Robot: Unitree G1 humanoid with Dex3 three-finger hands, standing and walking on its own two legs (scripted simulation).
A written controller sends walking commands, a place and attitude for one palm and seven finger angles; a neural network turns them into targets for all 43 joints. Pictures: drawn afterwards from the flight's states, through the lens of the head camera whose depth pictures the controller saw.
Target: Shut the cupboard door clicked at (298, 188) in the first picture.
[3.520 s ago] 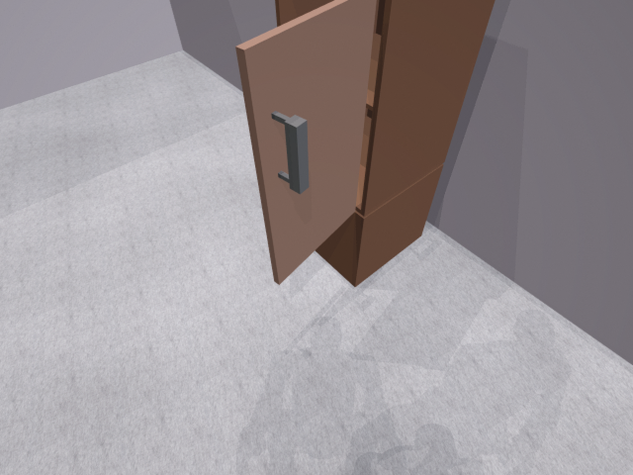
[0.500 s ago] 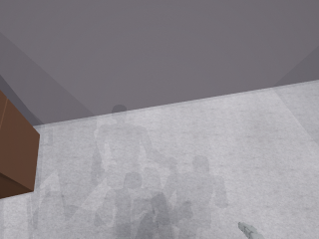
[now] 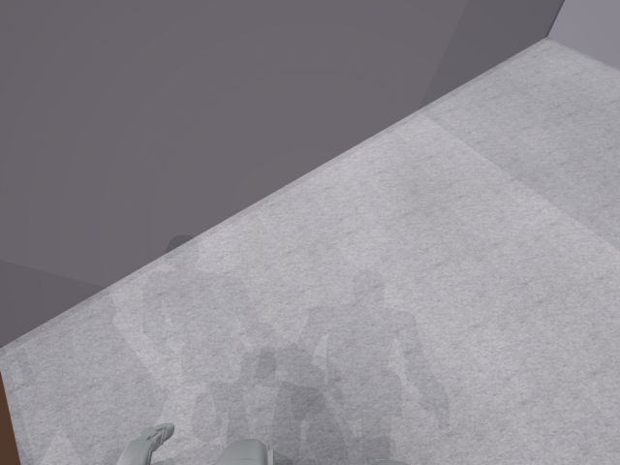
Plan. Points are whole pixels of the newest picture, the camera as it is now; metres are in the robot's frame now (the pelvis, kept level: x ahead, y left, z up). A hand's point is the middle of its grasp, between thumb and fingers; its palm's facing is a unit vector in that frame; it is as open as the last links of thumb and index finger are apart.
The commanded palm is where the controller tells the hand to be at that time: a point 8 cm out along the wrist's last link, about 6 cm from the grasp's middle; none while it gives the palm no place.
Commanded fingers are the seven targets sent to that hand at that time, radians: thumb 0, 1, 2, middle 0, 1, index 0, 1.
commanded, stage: walk around to get in front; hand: left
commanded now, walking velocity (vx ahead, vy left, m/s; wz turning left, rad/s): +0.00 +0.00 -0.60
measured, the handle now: out of the picture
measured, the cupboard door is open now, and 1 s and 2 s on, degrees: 100 100 100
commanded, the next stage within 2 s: walk to a spot facing it in 1.82 s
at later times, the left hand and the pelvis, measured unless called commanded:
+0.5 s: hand (185, 425) +0.18 +0.21 -0.16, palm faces -0.23 -0.95 -0.20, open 7.4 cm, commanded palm none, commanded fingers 0.00 0.90 0.90 -0.20 -0.30 -0.20 -0.30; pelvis +0.05 +0.03 +0.01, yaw -17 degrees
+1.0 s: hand (290, 363) +0.27 +0.06 -0.15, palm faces -0.55 -0.81 -0.21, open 7.4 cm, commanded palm none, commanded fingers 0.00 0.90 0.90 -0.20 -0.30 -0.20 -0.30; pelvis +0.12 -0.07 +0.01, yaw -35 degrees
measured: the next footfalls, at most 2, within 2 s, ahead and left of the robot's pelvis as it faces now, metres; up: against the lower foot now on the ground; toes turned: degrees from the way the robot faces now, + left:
left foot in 0.34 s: +0.11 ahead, +0.13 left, +0.00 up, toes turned -9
right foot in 0.78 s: +0.05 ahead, -0.14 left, +0.00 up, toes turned -36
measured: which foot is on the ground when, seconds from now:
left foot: up 0.00-0.32, down 0.34-0.76, up 0.78-1.00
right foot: down 0.00-0.34, up 0.36-0.76, down 0.78-1.00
